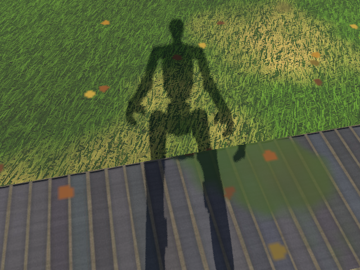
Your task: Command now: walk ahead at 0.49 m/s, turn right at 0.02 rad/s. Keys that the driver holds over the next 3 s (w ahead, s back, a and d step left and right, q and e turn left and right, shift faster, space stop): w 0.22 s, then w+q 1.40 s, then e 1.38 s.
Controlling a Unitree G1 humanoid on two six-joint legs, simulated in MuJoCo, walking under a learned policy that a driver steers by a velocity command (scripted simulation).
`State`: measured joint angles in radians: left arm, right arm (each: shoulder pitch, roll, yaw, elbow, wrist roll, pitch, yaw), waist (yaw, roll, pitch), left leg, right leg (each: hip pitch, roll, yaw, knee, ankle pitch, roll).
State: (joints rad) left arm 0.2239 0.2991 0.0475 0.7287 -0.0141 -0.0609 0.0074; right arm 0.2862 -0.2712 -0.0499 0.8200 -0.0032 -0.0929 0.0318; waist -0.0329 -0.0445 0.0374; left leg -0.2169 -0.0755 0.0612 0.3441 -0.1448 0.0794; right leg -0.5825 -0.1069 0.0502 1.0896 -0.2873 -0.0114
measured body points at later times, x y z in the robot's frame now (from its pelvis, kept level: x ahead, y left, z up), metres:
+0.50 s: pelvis +0.29 -0.08 +0.00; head +0.31 -0.09 +0.45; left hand +0.32 +0.17 -0.12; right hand +0.40 -0.31 -0.14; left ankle +0.29 +0.07 -0.65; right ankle +0.30 -0.17 -0.74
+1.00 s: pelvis +0.58 +0.03 -0.01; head +0.59 +0.02 +0.44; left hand +0.58 +0.30 -0.13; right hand +0.71 -0.22 -0.14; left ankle +0.59 +0.11 -0.74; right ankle +0.55 -0.14 -0.65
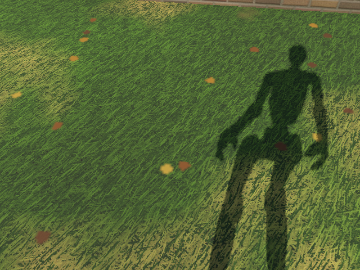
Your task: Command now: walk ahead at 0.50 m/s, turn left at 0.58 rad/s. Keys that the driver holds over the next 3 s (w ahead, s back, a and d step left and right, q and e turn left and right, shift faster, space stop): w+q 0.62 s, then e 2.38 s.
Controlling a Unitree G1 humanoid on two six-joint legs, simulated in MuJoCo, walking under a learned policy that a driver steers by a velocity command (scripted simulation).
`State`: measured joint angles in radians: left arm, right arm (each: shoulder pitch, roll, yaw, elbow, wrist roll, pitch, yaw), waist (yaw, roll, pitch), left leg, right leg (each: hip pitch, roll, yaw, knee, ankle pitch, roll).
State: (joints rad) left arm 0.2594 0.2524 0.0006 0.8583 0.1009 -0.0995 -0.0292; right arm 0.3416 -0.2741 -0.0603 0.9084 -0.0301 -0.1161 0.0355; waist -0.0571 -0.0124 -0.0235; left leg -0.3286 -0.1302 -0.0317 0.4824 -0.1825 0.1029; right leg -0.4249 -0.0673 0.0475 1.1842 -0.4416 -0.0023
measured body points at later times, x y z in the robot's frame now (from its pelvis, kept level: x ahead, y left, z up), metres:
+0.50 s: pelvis +0.25 -0.02 +0.01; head +0.26 -0.02 +0.46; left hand +0.16 +0.21 -0.13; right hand +0.50 -0.19 -0.09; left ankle +0.31 +0.15 -0.66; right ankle +0.23 -0.14 -0.73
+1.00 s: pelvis +0.43 +0.10 -0.05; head +0.45 +0.10 +0.40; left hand +0.47 +0.36 -0.17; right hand +0.50 -0.11 -0.19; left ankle +0.35 +0.15 -0.73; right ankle +0.62 +0.00 -0.75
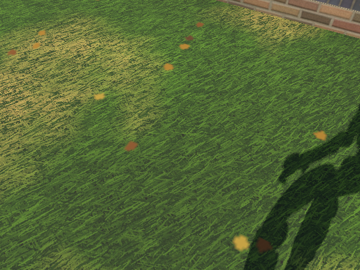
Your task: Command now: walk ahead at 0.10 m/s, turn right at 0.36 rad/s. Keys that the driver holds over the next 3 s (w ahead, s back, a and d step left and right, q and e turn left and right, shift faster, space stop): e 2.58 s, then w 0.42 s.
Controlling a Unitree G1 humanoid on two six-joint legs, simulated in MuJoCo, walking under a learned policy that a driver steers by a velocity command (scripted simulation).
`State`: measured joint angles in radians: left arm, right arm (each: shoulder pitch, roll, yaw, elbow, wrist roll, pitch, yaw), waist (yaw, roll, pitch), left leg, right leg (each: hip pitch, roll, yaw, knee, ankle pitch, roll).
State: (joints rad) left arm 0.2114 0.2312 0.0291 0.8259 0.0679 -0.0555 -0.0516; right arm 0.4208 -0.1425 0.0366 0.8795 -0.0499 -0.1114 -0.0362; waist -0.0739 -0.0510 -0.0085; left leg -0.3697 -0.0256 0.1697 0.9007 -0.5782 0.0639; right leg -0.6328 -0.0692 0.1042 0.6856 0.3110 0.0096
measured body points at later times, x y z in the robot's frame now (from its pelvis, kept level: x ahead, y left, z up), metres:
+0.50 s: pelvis +0.14 -0.05 -0.13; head +0.18 -0.09 +0.31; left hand +0.35 +0.17 -0.24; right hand +0.24 -0.34 -0.24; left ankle +0.28 +0.11 -0.76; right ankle +0.18 -0.13 -0.86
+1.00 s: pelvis +0.21 -0.01 -0.13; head +0.25 -0.01 +0.32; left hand +0.50 +0.13 -0.23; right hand +0.16 -0.31 -0.22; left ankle +0.28 +0.08 -0.86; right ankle +0.16 -0.16 -0.79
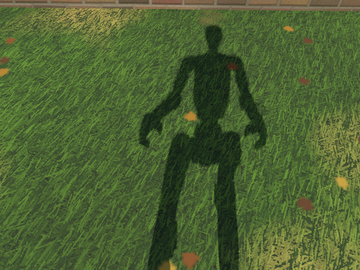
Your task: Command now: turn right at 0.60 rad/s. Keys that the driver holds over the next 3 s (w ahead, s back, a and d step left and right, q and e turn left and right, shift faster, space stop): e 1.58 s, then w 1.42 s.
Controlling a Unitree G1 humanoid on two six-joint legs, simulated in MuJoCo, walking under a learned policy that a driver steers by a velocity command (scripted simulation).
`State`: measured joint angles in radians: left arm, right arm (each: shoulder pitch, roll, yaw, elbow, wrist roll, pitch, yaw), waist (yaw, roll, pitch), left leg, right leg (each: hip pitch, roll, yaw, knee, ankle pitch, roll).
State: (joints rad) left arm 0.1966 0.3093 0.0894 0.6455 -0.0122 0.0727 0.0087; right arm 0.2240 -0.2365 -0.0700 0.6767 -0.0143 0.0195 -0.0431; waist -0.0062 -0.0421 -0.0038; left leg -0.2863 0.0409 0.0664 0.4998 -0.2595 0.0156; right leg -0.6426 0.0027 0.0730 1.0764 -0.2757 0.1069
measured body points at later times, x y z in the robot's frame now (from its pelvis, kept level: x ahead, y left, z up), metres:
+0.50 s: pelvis +0.05 -0.04 +0.00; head +0.09 -0.07 +0.44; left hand +0.28 +0.19 -0.09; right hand +0.17 -0.34 -0.09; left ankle +0.14 +0.11 -0.69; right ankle +0.03 -0.13 -0.74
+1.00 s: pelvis +0.09 -0.03 +0.00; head +0.12 -0.06 +0.45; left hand +0.38 +0.10 -0.10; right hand +0.04 -0.35 -0.10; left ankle +0.15 +0.09 -0.74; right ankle +0.02 -0.13 -0.72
